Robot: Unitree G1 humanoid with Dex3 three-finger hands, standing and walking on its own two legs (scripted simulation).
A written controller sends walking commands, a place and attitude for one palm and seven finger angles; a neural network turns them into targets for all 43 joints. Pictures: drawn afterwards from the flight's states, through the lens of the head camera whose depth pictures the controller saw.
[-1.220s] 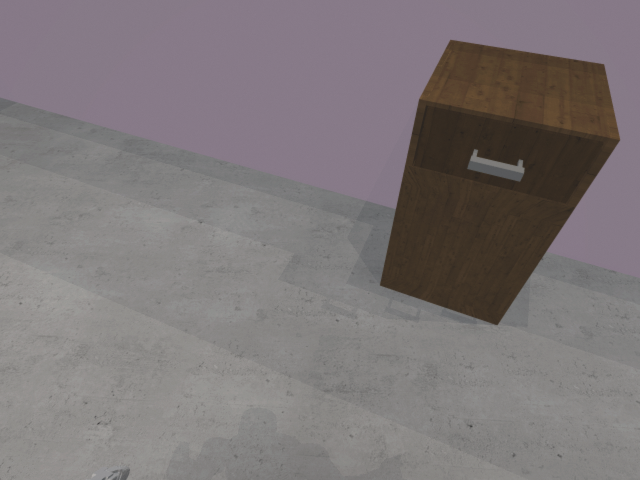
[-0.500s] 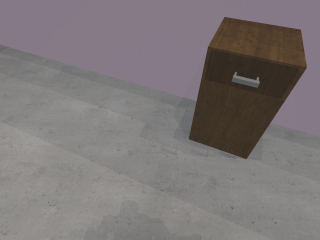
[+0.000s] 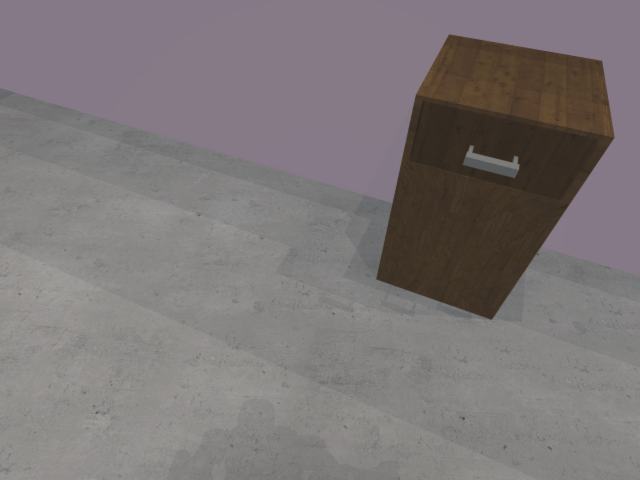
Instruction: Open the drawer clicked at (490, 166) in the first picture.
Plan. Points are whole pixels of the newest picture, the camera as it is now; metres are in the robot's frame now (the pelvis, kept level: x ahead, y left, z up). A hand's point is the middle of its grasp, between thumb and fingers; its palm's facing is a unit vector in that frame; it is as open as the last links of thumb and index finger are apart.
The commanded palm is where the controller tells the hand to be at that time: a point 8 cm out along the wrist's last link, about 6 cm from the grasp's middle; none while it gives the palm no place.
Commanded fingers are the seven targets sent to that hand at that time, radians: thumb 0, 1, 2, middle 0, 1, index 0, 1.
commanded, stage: look at it before walking up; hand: left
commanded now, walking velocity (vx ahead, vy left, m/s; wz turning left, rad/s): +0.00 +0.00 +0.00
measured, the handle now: (491, 159) +0.88 -0.38 -0.10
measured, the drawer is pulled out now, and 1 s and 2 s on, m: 0.00 0.00 0.00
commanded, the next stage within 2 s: turn to face it in 0.22 s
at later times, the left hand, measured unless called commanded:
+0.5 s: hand out of the picture +0.07 +0.24 -0.16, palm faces -0.04 -0.94 -0.33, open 7.4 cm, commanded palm none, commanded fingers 0.00 0.90 0.90 -0.20 -0.30 -0.20 -0.30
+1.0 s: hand out of the picture +0.05 +0.21 -0.19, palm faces -0.17 -0.96 -0.20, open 7.4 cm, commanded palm none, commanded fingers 0.00 0.90 0.90 -0.20 -0.30 -0.20 -0.30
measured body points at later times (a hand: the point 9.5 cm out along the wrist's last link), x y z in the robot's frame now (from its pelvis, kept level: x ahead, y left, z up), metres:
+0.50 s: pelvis +0.00 +0.00 +0.00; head +0.01 +0.00 +0.45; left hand +0.08 +0.29 -0.14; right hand +0.09 -0.29 -0.13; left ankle +0.00 +0.13 -0.74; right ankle +0.00 -0.11 -0.75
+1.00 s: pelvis -0.03 +0.03 -0.02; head +0.01 +0.05 +0.43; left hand +0.06 +0.26 -0.17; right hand -0.01 -0.24 -0.15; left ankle -0.03 +0.14 -0.75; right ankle +0.00 -0.11 -0.75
